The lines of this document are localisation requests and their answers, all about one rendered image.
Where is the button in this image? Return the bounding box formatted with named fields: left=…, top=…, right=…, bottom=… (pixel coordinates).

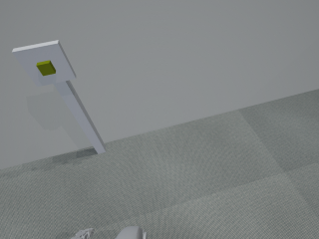
left=36, top=60, right=56, bottom=77

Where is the panel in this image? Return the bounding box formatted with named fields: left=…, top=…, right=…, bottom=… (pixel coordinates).
left=12, top=40, right=106, bottom=154

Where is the robot left hand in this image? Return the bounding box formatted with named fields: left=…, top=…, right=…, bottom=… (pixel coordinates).
left=71, top=228, right=95, bottom=239

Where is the robot left thigh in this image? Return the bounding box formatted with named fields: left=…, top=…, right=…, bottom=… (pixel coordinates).
left=115, top=226, right=148, bottom=239

